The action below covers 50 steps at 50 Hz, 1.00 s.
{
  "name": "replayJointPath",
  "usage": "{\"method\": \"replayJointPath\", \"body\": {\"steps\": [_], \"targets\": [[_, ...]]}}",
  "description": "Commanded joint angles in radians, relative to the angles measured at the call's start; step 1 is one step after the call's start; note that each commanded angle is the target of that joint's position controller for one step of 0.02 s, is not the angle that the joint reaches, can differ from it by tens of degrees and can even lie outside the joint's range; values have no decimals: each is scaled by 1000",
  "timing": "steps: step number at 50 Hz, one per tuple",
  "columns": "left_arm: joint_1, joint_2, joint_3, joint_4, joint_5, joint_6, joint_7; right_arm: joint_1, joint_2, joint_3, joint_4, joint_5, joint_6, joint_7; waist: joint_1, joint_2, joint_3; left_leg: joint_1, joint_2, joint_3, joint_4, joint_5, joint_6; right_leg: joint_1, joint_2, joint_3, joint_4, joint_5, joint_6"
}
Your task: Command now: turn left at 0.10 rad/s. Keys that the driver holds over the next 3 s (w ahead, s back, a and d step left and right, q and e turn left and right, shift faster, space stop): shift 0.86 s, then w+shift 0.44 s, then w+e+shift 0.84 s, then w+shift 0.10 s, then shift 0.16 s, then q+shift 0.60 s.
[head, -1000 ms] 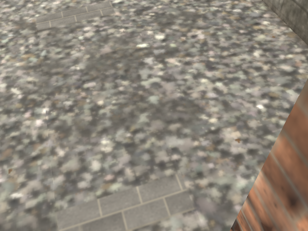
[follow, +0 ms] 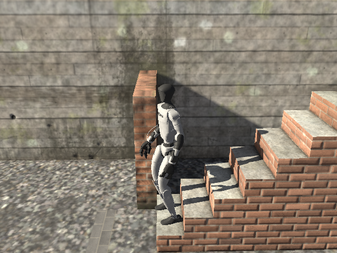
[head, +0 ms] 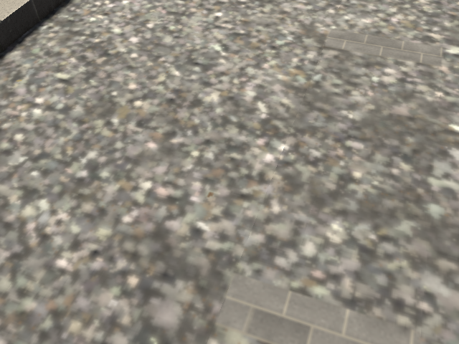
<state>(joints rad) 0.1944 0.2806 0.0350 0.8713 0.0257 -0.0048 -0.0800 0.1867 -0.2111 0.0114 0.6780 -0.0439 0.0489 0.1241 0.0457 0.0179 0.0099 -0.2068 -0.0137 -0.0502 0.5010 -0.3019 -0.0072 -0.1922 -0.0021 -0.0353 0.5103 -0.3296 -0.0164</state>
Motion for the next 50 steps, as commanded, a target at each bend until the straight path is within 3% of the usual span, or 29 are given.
{"method": "replayJointPath", "body": {"steps": [1,2,3,5,6,8,10,20,21,24,30,32,35,40,43,44,45,46,47,48,50], "targets": [[27,45,-5,-22,-73,54,26,-131,-21,-20,-101,41,-24,-42,-11,38,-94,5,136,-93,-92,542,99,121,-90,97,-57,229,-40],[16,68,1,-26,-58,70,32,-107,-38,-21,-85,35,-29,-46,-12,41,-92,3,137,-89,-97,513,95,132,-95,104,-74,217,-41],[-8,64,-3,-41,-35,78,33,-87,-61,-23,-65,43,-28,-63,-12,51,-77,-33,125,-75,-91,435,77,131,-100,100,-98,214,-35],[-7,80,0,-22,-30,78,31,-23,-88,-34,-33,37,-20,-82,-38,37,-41,-38,115,-74,-109,298,53,75,-101,93,-109,153,-32],[20,78,-2,10,-31,81,29,-15,-107,-39,-35,31,-14,-90,-37,10,-17,-64,119,-80,-120,212,58,68,-70,61,-98,69,-33],[46,55,-9,40,-19,82,24,-11,-113,-41,-21,22,-15,-99,-29,57,29,-150,114,-83,-150,107,64,69,-46,43,-85,36,-28],[53,51,-12,63,-14,74,19,-1,-108,-38,-3,15,-20,-103,-26,66,38,-193,107,-73,-158,85,69,82,-34,37,-63,32,-28],[59,57,-18,128,-19,57,26,29,-104,-30,59,20,-23,-104,-57,-7,15,-87,88,-17,-108,180,78,-9,-62,96,-107,-17,-45],[69,54,-18,122,-11,55,33,42,-106,-35,61,16,-24,-105,-59,-33,14,-83,94,-15,-96,218,79,-12,-58,89,-96,34,-44],[92,40,-22,134,-9,52,39,29,-109,-33,66,29,-33,-111,-48,-20,-31,-99,99,-5,-100,242,79,62,-51,78,-61,137,-50],[106,55,-23,139,-11,49,46,59,-92,-28,95,27,-27,-119,-57,-37,10,-79,86,18,-104,186,62,15,-80,121,-116,109,-57],[112,65,-22,132,-16,49,60,81,-81,-26,113,18,-30,-120,-62,-48,25,-46,88,19,-101,198,57,-22,-105,148,-160,88,-52],[100,70,-20,127,-13,46,73,104,-69,-18,131,22,-44,-122,-69,-43,18,-13,96,22,-112,213,41,-24,-113,154,-178,104,-53],[116,58,-18,131,-19,51,85,127,-89,-22,148,35,-62,-135,-58,-23,-1,-18,119,9,-132,273,30,38,-102,124,-150,232,-50],[121,49,-19,140,-17,54,85,139,-89,-22,157,36,-61,-142,-57,-26,9,-35,122,9,-141,266,28,49,-96,120,-155,222,-49],[134,33,-24,148,-16,52,81,174,-57,-12,177,36,-62,-141,-57,-31,-28,-2,96,35,-158,126,19,44,-94,133,-213,7,-44],[143,104,2,149,-53,55,70,145,-80,-22,171,67,-62,-134,-40,-81,10,-70,16,119,-61,-71,27,35,-76,148,-240,-262,-70],[166,167,25,148,-78,54,50,99,-98,-29,163,82,-63,-121,-12,-152,52,-168,-50,201,57,-179,33,13,-123,225,-306,-528,-112],[172,207,48,129,-77,55,29,62,-122,-38,159,81,-66,-104,22,-239,96,-246,-38,208,172,-188,53,-28,-218,358,-405,-683,-182],[185,211,64,121,-74,46,13,-6,-132,-43,146,69,-74,-87,50,-218,157,-348,14,150,181,-196,86,-15,-290,451,-444,-622,-232],[172,163,74,100,-61,35,5,9,-98,-44,173,56,-96,-71,19,-139,118,-291,68,94,69,-129,122,58,-295,396,-417,-354,-251]]}}
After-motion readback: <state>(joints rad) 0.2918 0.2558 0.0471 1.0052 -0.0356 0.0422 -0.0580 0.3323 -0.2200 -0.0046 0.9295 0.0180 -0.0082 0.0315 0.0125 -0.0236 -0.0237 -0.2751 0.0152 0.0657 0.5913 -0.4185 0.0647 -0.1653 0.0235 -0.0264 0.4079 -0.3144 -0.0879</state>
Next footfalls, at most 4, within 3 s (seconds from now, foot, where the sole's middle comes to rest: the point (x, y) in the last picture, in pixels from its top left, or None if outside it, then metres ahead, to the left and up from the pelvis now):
1.14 left None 0.05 0.10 -0.77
1.66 right None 0.53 -0.08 -0.96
1.98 left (261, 240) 0.97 -0.02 -0.96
2.40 right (363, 210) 1.12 -0.44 -0.96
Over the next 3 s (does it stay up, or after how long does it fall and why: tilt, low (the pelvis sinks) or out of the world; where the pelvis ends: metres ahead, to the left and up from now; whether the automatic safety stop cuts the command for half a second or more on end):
stays up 1.20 -0.37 -0.20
